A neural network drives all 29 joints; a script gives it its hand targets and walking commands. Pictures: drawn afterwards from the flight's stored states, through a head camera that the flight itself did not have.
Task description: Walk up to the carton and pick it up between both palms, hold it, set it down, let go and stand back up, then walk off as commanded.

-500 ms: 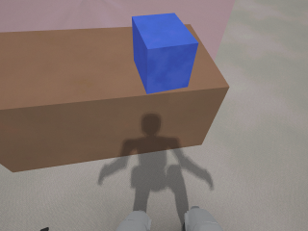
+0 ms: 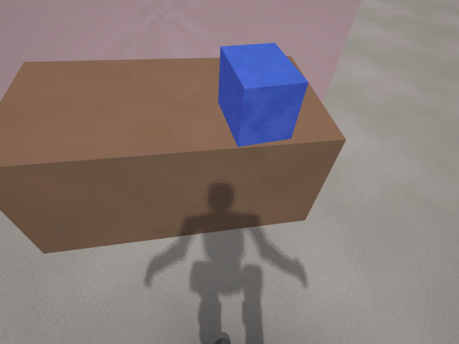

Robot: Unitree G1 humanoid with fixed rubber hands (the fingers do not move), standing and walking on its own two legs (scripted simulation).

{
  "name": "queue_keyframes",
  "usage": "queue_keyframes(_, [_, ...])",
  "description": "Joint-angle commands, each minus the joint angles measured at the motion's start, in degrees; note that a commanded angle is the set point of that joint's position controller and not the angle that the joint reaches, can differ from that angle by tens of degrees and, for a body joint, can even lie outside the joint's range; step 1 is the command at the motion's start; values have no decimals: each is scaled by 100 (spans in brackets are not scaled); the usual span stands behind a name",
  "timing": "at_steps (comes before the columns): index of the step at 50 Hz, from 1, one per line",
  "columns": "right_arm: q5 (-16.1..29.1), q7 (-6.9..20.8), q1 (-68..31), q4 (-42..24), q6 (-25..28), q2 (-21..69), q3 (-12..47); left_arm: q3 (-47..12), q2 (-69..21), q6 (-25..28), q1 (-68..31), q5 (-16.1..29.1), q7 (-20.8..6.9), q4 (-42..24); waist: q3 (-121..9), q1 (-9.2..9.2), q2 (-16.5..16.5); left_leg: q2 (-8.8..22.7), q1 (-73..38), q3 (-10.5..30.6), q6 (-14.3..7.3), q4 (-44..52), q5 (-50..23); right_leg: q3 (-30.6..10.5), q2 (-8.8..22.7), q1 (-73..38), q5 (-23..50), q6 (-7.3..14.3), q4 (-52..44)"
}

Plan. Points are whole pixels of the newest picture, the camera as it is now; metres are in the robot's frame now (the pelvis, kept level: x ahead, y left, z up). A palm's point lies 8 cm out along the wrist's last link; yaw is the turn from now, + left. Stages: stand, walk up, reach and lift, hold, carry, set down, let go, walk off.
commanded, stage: walk off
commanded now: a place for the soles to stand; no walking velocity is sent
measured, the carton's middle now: (256, 93) +0.93 -0.01 -0.09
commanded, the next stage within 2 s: stand in 1.98 s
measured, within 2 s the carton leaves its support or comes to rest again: neither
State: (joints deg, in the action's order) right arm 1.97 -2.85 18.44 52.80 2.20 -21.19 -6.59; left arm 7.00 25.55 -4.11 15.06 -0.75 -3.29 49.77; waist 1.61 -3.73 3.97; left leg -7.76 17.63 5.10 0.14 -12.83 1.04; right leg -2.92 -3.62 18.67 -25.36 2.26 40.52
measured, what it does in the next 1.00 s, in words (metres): steps on the spot: right foot, then left foot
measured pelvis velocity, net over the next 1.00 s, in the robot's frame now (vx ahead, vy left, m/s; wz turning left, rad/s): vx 0.06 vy -0.06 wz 0.00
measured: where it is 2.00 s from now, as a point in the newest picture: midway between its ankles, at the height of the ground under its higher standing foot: outside the picture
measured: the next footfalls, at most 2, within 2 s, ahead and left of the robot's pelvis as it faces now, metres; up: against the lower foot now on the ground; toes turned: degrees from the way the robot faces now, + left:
right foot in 0.04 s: +0.05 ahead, -0.09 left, -0.01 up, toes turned +3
left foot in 0.28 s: -0.05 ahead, +0.14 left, -0.01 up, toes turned -1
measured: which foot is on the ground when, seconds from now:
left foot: down 0.00-0.02, up 0.04-0.26, down 0.28-0.74, up 0.76-1.00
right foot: up 0.00-0.02, down 0.04-0.30, up 0.32-0.72, down 0.74-1.00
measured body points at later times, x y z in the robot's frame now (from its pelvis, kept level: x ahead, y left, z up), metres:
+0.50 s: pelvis -0.05 +0.02 -0.02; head -0.05 +0.10 +0.43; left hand -0.01 +0.34 -0.18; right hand -0.09 -0.33 -0.07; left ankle -0.09 +0.14 -0.74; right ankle -0.02 -0.11 -0.70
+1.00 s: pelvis +0.06 -0.06 -0.03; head +0.10 -0.06 +0.42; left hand +0.09 +0.27 -0.14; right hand +0.18 -0.39 -0.13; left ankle +0.08 +0.11 -0.71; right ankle +0.04 -0.15 -0.74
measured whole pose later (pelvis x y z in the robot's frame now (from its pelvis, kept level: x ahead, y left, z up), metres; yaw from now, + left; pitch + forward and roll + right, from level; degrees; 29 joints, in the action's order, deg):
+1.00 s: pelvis +0.06 -0.06 -0.03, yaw +0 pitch -2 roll +2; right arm 2.0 -3.5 10.0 52.1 4.6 -23.9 -3.1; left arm 5.3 23.7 -1.1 16.4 -0.8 -3.2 48.8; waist 6.5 -3.3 2.0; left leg 0.8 24.9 3.5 0.1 -53.8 29.1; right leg -1.3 -2.0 16.5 -25.7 2.7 44.2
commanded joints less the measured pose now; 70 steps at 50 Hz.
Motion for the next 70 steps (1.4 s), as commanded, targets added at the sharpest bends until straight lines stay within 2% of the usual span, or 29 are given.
queue_keyframes(1, [-221, -321, 56, -365, 74, -1189, -104, 465, 500, -144, 1381, -280, 30, -246, -831, -724, 790, -418, 1178, -786, 855, -3480, 3204, -200, 657, -2712, 1102, 1047, -2397])
queue_keyframes(2, [-138, -412, 217, -415, 55, -1160, -91, 568, 783, -129, 186, -354, 40, -692, -2, -198, 1875, -236, 1405, -277, 346, -5840, 3147, -1927, 1939, -415, 11, 1201, -2706])
queue_keyframes(3, [-212, -506, 675, -163, 30, -1554, -313, 431, 914, -147, -733, -286, 16, -1046, 526, 440, 1580, -21, 850, 279, 112, -6616, 2920, -1915, 1953, 1374, -1069, 1079, -3307])
queue_keyframes(4, [-217, -440, 790, -9, -20, -1625, -356, 521, 1183, -141, -1401, -254, 59, -1083, 1262, 638, 2658, -16, 224, 396, 15, -7522, 2709, -2110, 2276, 2968, -2131, 1306, -4025])
queue_keyframes(5, [-110, -358, 948, 75, -91, -1854, -447, 568, 1385, -74, -1826, -257, 106, -1120, 1933, 888, 2688, 339, -625, 546, -44, -8193, 2491, -2271, 2553, 4088, -2344, 1492, -4105])
queue_keyframes(8, [-48, -104, 1469, 77, -70, -1965, -434, 411, 1134, 68, -2194, -450, 98, -1173, 2156, 1382, 1368, 972, -1371, 279, -302, -5969, 2585, -1085, 1346, 4054, -1112, 612, -2954])
queue_keyframes(10, [-129, 34, 953, -212, 53, -1691, -258, 246, 894, 107, -1028, -455, 14, -928, 1206, 722, -11, 867, -606, -203, -338, -3044, 3229, -1094, 1129, 1533, -1292, 468, -2200])
queue_keyframes(13, [-279, -82, 1145, -324, 117, -1325, -177, 137, 743, -44, 19, -324, -22, -888, 399, 553, -848, 917, -1124, -147, -498, -434, 2823, -381, 714, 309, -1001, 496, 210])
queue_keyframes(14, [-314, -139, 1035, -422, 135, -1381, -185, 68, 598, -135, 597, -300, -58, -712, 531, 359, -1412, 1226, -1273, 582, -508, -442, 3129, -52, 515, 1038, -416, 287, 1511])
queue_keyframes(17, [-274, -198, 751, -658, 244, -2270, -358, 152, 856, 17, 103, -407, -64, -1028, 1202, 369, -1209, 3317, -476, 4066, -1227, 390, 4826, -1006, 321, 2869, 150, -146, 2695])
queue_keyframes(20, [-330, -163, 569, -686, 296, -2021, -263, 191, 1174, 35, 329, -258, -128, -763, 1508, 255, -1403, 2393, -399, 2443, -729, -37, 4233, -972, 547, 2567, 591, -238, 2420])
queue_keyframes(22, [-365, -147, 654, -656, 282, -1982, -272, 261, 1174, 28, 427, -267, -167, -627, 1287, 181, -1500, 2091, -538, 2027, -884, -62, 4325, -716, 521, 2227, 627, -308, 2409])
queue_keyframes(26, [-327, -149, 1235, -529, 372, -1908, -244, 153, 944, 67, -10, -274, -161, -694, 938, 527, -1778, 2091, -1484, 1969, -806, -263, 2553, -608, 617, 2490, 873, -331, 1798])
queue_keyframes(29, [-359, -192, 1081, -504, 366, -2096, -301, 124, 880, 113, -282, -287, -152, -888, 788, 402, -1684, 2482, -1585, 1766, -1367, -894, 824, -356, 920, 2165, 325, -233, 1075])
queue_keyframes(32, [-323, -217, 1134, -446, 410, -2231, -328, 142, 910, 279, -502, -253, -122, -991, 507, 443, -1539, 2800, -1884, 1867, -1450, -1518, -616, -518, 997, 2053, -142, -142, 389])
queue_keyframes(34, [-328, -156, 741, -399, 383, -2186, -269, 89, 918, 364, -167, -215, -101, -797, 448, 221, -1603, 2386, -1431, 1013, -1266, -2123, -1487, -140, 826, 1156, 201, -86, -331])
queue_keyframes(36, [-335, -103, 306, -425, 327, -1925, -131, 344, 1048, 472, 1381, -171, -30, -274, -500, -862, -237, 1616, 195, 70, -661, -4398, -1234, -239, 625, -1928, 961, -28, -1578])
queue_keyframes(37, [-311, -100, 326, -567, 335, -1394, 57, 448, 1484, 495, 1883, -244, 79, -266, -557, -875, 1188, 914, 1686, -155, -429, -5304, 1768, -1578, 1270, -2721, 1493, 156, -1479])
queue_keyframes(38, [-304, -207, 345, -590, 320, -1206, 141, 381, 1589, 450, 1648, -201, 72, -430, -395, -595, 1673, 539, 2421, 23, -298, -5491, 3229, -2669, 1596, -2568, 1313, 393, -1695])
queue_keyframes(40, [-225, -225, 317, -369, 365, -1404, 104, 353, 1619, 386, 767, -172, 93, -641, 166, -265, 874, 751, 2193, 153, -281, -5860, 3135, -3474, 2056, -1607, 1276, 880, -2443])
queue_keyframes(42, [-216, -200, 152, -231, 315, -1702, 14, 246, 1286, 420, 628, -140, 95, -670, 868, -227, 520, 975, 2147, -18, -187, -5576, 2801, -2477, 1773, -1086, 1669, 689, -2160])
queue_keyframes(49, [-158, -189, -321, -101, 331, -1637, 44, 144, 1113, 340, 678, -206, 81, -685, 302, -323, 970, 866, 1748, -729, -83, -3746, 2876, -1436, 1335, -1832, 4280, 470, -1385])
queue_keyframes(53, [-88, -340, 488, 48, 395, -1629, 9, 118, 1139, 182, -23, -269, 71, -939, -74, 359, 677, 809, 46, -671, -347, -1589, 2039, -640, 977, -1276, 6385, 330, 253])
queue_keyframes(54, [-118, -433, 1140, 238, 470, -1844, -99, 85, 1053, 187, -314, -210, 84, -998, -434, 799, 262, 1002, -1047, -362, -499, -841, 972, -460, 885, -755, 6220, 168, 1535])
queue_keyframes(56, [-184, -551, 1224, 188, 467, -2460, -380, 14, 642, 202, -141, -272, 58, -1218, -1036, 477, -1622, 3295, -2995, 3195, -1705, -1338, -1701, -137, 238, 2119, -352, -258, 3131])
queue_keyframes(57, [-136, -556, 1074, 169, 452, -2436, -346, 168, 998, 127, -319, -341, 55, -1271, -689, 488, -454, 3378, -2169, 3228, -1985, -1113, -14, -414, 379, 2184, -703, -197, 3658])
queue_keyframes(59, [-188, -531, 655, -29, 483, -2270, -194, 150, 1039, 125, -4, -325, 15, -1046, 330, 404, -207, 3184, -971, 2799, -1921, -1102, 411, -663, 525, 2145, -416, -80, 3472])
queue_keyframes(67, [-209, -522, 779, -240, 507, -2167, -185, 131, 861, 119, -248, -318, -56, -1284, 75, 418, -1468, 2745, -1334, 1289, -1309, -1959, -1918, -614, 874, 1990, -202, -136, 1698])
queue_keyframes(70, [-276, -364, 180, -216, 419, -2291, -188, 109, 929, 170, -108, -219, -2, -952, 247, 271, -2328, 2457, -301, 713, -1041, -2080, -1025, -424, 972, 1091, -152, -203, 776])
